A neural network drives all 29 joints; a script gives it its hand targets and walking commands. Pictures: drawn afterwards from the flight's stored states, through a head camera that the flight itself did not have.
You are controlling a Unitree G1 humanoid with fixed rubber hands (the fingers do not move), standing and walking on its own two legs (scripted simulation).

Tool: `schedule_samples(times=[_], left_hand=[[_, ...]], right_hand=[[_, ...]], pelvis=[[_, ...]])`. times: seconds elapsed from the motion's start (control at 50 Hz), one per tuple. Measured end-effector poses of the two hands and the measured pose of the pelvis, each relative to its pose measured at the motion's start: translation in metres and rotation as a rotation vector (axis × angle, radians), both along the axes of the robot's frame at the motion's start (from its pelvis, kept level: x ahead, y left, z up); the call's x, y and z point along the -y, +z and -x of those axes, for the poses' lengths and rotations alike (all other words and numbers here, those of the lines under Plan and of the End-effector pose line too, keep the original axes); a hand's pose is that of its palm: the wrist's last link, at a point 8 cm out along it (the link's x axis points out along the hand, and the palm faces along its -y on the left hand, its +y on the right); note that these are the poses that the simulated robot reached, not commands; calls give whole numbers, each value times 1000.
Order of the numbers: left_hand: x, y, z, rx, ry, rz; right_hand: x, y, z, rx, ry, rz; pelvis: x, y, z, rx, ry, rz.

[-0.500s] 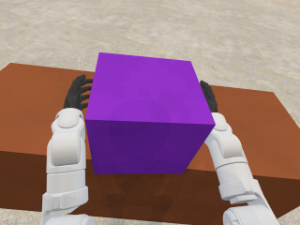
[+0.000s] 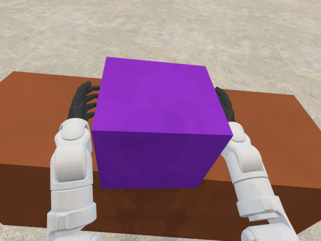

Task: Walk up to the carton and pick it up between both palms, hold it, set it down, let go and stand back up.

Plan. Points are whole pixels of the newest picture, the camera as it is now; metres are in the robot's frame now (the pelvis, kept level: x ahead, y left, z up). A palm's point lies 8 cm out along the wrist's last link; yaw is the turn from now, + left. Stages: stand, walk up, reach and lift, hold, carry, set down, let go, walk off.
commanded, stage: hold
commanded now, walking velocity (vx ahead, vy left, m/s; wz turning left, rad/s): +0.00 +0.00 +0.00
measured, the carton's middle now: (154, 126) +0.36 +0.00 +0.14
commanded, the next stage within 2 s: none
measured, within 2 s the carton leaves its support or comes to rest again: neither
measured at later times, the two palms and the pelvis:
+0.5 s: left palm (78, 118) +0.35 +0.16 +0.18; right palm (223, 117) +0.35 -0.17 +0.17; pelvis +0.00 +0.00 +0.00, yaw +0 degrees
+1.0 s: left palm (78, 117) +0.36 +0.16 +0.18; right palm (221, 117) +0.36 -0.16 +0.17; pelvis +0.01 +0.00 +0.00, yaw +0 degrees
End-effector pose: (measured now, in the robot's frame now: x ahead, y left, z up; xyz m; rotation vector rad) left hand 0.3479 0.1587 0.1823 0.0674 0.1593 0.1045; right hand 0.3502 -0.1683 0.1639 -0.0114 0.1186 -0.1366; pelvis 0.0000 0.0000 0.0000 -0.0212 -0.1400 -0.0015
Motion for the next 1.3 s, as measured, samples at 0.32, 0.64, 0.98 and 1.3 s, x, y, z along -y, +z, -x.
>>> schedule_samples(times=[0.32, 0.64, 0.98, 1.3], left_hand=[[1, -2, -3, -1, 0, 16], [-6, -4, -9, -14, 1, 20], [-6, -6, -9, -1, -3, 2], [-3, -5, -9, -5, 2, 6]], right_hand=[[2, 4, -3, -1, 1, 10], [-6, 3, -10, -15, 2, 12], [-6, 2, -10, -2, 2, 18], [-3, 1, -10, -6, 4, 19]], pelvis=[[6, 0, -1, -13, 2, -1], [3, 0, -4, -18, 3, -2], [-1, 1, -10, -21, 6, -1], [2, 1, -3, -18, 2, -1]])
